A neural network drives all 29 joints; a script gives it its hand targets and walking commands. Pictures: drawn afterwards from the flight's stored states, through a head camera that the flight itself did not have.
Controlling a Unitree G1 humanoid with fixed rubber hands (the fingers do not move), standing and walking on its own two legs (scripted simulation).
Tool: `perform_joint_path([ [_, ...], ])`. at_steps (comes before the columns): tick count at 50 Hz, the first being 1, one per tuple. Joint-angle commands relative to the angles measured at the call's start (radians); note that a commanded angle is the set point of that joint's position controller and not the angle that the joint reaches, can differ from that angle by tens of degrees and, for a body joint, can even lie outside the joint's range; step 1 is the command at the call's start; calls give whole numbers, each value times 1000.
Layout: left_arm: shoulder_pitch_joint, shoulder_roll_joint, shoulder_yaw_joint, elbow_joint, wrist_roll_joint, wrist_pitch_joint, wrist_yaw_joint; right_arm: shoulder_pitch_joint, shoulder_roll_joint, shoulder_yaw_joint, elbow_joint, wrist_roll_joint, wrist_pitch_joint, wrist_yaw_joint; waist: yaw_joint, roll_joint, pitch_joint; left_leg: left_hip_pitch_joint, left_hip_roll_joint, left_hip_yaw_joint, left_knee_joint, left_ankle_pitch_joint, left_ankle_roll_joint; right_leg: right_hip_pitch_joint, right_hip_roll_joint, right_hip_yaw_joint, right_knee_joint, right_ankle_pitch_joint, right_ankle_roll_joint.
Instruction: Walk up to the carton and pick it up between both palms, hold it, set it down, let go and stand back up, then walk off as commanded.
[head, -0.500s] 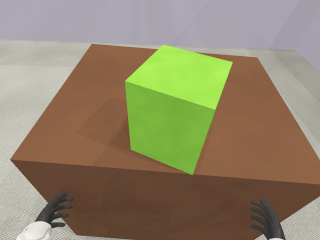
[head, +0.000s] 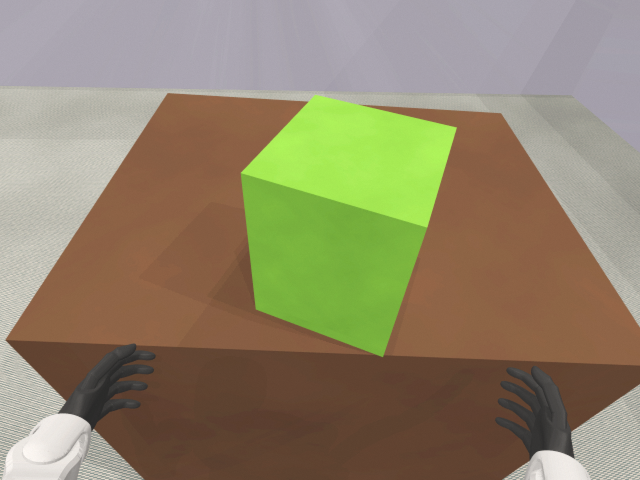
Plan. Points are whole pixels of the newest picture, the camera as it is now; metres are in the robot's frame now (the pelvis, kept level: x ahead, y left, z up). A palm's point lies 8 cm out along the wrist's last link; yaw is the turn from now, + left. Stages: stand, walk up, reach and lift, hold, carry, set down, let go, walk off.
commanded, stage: reach and lift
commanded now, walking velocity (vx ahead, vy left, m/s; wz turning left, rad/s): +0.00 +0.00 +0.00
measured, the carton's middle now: (348, 225) +0.43 +0.01 +0.10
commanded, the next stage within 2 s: none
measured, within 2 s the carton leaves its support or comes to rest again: neither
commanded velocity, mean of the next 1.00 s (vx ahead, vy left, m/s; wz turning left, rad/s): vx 0.00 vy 0.00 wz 0.00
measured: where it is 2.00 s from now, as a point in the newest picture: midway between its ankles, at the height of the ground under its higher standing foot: outside the picture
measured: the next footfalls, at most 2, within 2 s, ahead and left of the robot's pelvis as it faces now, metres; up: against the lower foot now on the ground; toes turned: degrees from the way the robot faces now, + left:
none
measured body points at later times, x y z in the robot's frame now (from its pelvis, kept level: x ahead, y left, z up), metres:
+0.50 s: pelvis +0.03 +0.00 +0.00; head +0.02 +0.03 +0.45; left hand +0.21 +0.28 +0.06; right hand +0.17 -0.19 +0.09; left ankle +0.01 +0.11 -0.75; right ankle +0.01 -0.15 -0.75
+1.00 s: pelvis +0.03 +0.00 +0.00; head +0.03 +0.03 +0.45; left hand +0.28 +0.26 +0.11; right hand +0.20 -0.17 +0.11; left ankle +0.01 +0.11 -0.75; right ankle +0.01 -0.15 -0.75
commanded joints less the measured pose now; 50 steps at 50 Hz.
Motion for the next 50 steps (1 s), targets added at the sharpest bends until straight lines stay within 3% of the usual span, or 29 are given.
perform_joint_path([
  [1,11,197,70,-287,-130,-24,-12,131,-37,96,-259,3,-16,-14,47,170,51,-98,13,40,-152,11,21,95,28,-27,-54,82,-35],
  [3,14,203,78,-330,-153,-44,-10,158,-11,111,-298,0,-34,-16,50,131,33,-13,-8,38,-110,92,-1,-2,2,-12,-85,81,-38],
  [6,40,216,95,-386,-178,-85,-8,213,6,136,-361,9,-70,-27,65,108,3,32,-18,29,-77,168,-2,-35,-12,2,-89,166,-29],
  [15,159,225,146,-421,-172,-154,-41,370,22,215,-455,23,-143,-81,75,117,-10,94,-12,5,-36,266,10,-37,-31,10,-84,344,-12],
  [19,154,235,144,-478,-187,-182,-47,395,29,223,-529,23,-178,-99,85,123,-7,95,-4,0,-34,251,12,-58,-27,6,-89,330,-19],
  [25,123,248,143,-490,-220,-201,-44,398,58,242,-597,31,-165,-111,106,123,30,64,6,8,-74,117,36,-78,-33,13,-112,174,-37],
  [28,94,253,142,-475,-224,-180,-48,385,67,251,-601,37,-123,-119,107,130,41,53,12,6,-90,68,46,-76,-36,20,-119,118,-45],
  [36,-75,262,128,-486,-252,-98,-44,226,59,216,-657,30,-27,-139,69,156,28,-23,23,0,-116,-27,59,-60,-36,31,-104,43,-60],
  [43,-200,226,121,-460,-251,7,-42,92,10,184,-710,45,12,-137,59,152,-25,-31,27,-3,-119,8,48,-39,-27,23,-76,122,-52],
  [50,-287,201,123,-434,-225,95,-52,-21,-52,151,-669,68,41,-137,41,155,-59,18,24,-4,-105,120,24,-9,-19,14,-57,272,-38],
])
